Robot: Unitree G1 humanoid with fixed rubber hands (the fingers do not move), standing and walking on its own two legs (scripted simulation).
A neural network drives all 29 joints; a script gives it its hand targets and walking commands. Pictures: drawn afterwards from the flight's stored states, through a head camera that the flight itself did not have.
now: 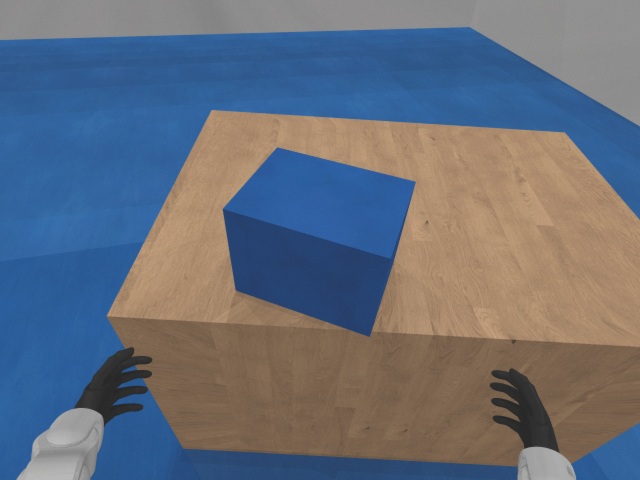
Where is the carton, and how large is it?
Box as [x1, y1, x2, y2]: [223, 147, 415, 336]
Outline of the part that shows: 277,147 223,208 235,289 369,336 394,258 415,182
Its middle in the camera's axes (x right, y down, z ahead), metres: +0.01 +0.00 +0.68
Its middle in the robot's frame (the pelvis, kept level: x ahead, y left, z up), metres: +0.50 +0.00 +0.00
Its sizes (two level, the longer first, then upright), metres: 0.256 0.192 0.195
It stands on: a pedestal, 0.67 m high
